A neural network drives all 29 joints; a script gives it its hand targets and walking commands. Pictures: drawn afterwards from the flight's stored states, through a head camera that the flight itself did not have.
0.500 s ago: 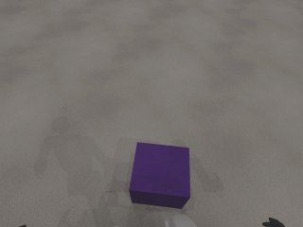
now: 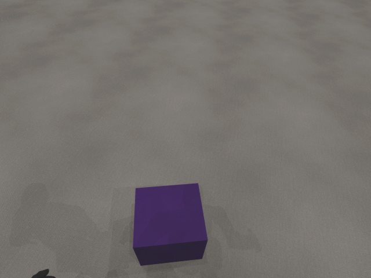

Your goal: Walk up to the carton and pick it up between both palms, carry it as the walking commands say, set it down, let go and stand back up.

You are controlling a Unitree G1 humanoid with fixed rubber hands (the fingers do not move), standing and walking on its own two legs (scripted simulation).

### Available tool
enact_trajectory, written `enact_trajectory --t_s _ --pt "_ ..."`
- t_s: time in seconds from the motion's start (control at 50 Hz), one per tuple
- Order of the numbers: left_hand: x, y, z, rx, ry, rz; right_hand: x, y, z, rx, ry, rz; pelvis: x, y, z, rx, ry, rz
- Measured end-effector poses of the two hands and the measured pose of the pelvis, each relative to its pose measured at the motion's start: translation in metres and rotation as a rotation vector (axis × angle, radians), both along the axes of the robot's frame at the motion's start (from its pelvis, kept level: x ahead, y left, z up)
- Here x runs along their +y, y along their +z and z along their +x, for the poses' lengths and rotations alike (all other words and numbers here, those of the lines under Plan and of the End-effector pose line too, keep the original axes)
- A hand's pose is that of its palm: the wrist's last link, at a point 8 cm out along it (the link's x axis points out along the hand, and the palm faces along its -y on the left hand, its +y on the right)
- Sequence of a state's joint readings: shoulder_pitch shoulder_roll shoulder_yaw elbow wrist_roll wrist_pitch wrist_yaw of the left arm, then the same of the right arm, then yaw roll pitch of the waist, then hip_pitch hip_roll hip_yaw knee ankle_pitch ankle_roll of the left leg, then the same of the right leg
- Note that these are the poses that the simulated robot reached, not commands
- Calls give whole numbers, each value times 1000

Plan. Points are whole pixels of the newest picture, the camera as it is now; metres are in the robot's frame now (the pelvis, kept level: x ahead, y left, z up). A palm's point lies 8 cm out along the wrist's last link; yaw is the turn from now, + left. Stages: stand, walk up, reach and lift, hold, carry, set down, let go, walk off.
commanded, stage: walk up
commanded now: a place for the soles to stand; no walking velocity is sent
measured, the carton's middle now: (169, 224) +0.49 +0.04 -0.61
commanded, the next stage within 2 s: reach and lift in 1.88 s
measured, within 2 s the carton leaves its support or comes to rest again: neither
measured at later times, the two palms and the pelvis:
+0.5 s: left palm out of the picture +0.16 +0.29 -0.07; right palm out of the picture +0.13 -0.34 -0.07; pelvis +0.03 -0.01 +0.03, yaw -2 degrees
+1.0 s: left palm out of the picture +0.14 +0.29 -0.07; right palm out of the picture +0.11 -0.33 -0.07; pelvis +0.03 -0.01 +0.04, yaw -2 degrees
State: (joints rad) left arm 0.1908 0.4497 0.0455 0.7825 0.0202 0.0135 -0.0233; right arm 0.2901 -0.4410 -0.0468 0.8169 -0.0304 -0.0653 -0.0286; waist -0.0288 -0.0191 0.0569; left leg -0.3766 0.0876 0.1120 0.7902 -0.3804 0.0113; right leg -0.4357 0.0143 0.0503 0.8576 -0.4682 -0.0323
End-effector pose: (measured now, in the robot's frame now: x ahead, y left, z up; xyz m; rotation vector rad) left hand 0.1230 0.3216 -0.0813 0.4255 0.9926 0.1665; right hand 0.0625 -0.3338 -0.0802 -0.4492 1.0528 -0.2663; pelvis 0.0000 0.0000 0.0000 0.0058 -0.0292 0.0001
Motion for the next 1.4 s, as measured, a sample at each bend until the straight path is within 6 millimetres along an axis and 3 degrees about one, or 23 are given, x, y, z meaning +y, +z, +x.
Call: enact_trajectory --t_s 0.2,0.28,0.46,0.58,1.0,1.16,1.4 --pt "-11 6 -28 110 51 7 -12 1 14 39 -8 43 -14 14 7 21 -19 14" --pt "-15 7 -14 113 54 -7 -13 2 25 41 -9 41 -13 18 17 29 -21 13" --pt "-26 13 35 51 33 -32 -3 8 63 -3 -15 66 -14 25 32 27 -25 7" --pt "-29 17 50 35 24 -36 1 11 76 -20 -23 76 -13 28 34 21 -30 7" --pt "-33 15 22 127 52 -50 2 9 52 64 -62 99 -13 38 29 11 -37 4" --pt "-20 19 21 127 66 -27 11 3 42 125 -73 120 -5 39 37 10 -29 -1" --pt "-4 21 35 111 76 -13 30 2 59 121 -77 133 6 39 48 5 -19 -1"
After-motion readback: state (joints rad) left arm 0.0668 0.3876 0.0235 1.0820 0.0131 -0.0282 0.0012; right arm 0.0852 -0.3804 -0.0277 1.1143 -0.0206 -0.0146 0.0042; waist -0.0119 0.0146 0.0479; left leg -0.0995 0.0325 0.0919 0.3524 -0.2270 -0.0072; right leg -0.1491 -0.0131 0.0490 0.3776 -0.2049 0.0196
